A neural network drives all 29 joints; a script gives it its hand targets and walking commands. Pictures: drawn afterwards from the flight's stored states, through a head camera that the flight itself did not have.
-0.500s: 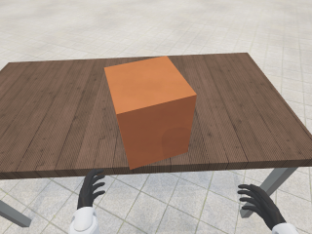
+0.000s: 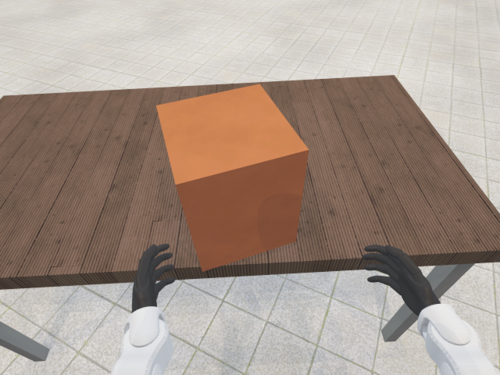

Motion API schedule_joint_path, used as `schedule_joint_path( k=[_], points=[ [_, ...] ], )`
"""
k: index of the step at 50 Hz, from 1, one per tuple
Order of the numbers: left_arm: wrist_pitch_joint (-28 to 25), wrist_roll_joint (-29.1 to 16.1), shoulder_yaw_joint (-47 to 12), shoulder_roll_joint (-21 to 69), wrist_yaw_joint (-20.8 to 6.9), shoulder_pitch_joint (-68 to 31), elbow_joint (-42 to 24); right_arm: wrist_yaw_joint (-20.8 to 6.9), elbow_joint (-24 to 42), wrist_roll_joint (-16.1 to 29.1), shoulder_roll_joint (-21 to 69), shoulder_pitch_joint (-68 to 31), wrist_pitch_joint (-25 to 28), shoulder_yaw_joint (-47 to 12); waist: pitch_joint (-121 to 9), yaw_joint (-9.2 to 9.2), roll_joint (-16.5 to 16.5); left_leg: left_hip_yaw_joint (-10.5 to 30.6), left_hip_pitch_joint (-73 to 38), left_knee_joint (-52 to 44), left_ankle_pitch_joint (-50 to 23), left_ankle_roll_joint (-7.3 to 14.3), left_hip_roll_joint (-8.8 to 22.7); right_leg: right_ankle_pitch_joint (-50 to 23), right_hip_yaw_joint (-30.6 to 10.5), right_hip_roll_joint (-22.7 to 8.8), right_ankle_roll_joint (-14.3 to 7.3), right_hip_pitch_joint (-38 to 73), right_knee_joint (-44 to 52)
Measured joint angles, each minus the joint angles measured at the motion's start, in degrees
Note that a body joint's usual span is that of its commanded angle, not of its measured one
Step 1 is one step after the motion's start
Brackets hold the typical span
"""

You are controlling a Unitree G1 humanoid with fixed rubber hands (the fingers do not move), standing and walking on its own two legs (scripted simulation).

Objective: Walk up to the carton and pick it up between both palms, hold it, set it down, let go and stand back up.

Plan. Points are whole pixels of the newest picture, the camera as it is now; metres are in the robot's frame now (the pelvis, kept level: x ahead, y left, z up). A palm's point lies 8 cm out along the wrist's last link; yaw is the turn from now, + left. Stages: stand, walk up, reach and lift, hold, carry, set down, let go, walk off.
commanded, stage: reach and lift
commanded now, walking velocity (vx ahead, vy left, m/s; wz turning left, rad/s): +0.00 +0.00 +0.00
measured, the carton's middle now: (231, 178) +0.46 +0.08 +0.05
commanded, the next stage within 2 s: none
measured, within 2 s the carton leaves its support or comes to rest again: neither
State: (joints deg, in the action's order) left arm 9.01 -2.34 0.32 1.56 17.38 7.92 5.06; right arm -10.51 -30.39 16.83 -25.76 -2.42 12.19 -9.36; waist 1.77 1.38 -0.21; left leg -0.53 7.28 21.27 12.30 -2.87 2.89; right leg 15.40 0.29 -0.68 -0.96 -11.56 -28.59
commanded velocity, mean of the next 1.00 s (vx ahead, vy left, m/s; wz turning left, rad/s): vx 0.00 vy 0.00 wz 0.00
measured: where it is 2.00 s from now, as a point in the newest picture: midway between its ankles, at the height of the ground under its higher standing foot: outside the picture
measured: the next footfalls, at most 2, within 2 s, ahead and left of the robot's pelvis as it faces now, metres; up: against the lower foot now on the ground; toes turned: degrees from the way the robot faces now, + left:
none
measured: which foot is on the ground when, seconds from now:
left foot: down 0.00-1.00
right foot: down 0.00-1.00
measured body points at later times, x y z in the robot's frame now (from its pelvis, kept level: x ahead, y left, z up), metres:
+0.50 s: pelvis -0.02 +0.00 +0.00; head -0.01 -0.01 +0.45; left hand +0.29 +0.18 +0.08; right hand +0.34 -0.21 +0.06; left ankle -0.01 +0.17 -0.74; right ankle +0.00 -0.10 -0.74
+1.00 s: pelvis -0.02 +0.00 +0.00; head +0.02 -0.01 +0.45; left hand +0.34 +0.20 +0.12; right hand +0.41 -0.17 +0.12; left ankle -0.01 +0.17 -0.74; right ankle +0.00 -0.10 -0.74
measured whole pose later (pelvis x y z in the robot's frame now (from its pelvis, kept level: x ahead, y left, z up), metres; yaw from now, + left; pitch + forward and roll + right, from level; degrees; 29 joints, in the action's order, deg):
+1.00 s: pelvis -0.02 +0.00 +0.00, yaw -1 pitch +0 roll +2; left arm 43.2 -4.1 9.0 0.0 19.2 -27.7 1.4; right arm -5.0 -31.1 20.6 -28.5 -38.5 -16.8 -12.2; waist 3.8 5.5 -0.2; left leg -1.6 10.4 20.4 10.3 -3.3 2.9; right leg 13.2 -1.0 -0.5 -1.0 -15.5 -28.3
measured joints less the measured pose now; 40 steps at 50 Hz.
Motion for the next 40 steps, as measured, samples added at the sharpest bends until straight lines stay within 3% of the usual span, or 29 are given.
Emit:
schedule_joint_path(
  k=[16, 30, 40],
  points=[
    [13.0, 0.0, 1.7, 0.0, 0.1, -9.6, -5.4, 4.0, 1.9, 2.4, -0.9, -9.9, -9.3, -1.5, 1.6, 0.39, 0.0, -0.8, 0.0, -0.8, -1.0, 0.0, 0.0, -1.1, -0.9, 0.1, 0.0, -0.6, 0.3],
    [28.1, -1.5, 4.9, 0.0, 1.8, -24.4, -5.4, 5.2, 2.0, 2.4, -1.8, -23.0, -22.6, -0.9, 2.1, 2.27, 0.0, -1.1, 0.0, -0.8, -1.8, 0.0, 0.0, -2.0, -1.2, 0.2, 0.0, -0.8, 0.3],
    [32.9, -1.5, 7.6, -0.4, 1.8, -31.7, -4.4, 5.2, 1.2, 2.7, -2.4, -31.1, -27.5, -1.9, 2.4, 3.59, 0.0, -1.1, 1.2, -0.8, -2.0, 0.0, 0.0, -2.1, -1.2, 0.2, 0.0, -2.0, 0.3]
  ],
)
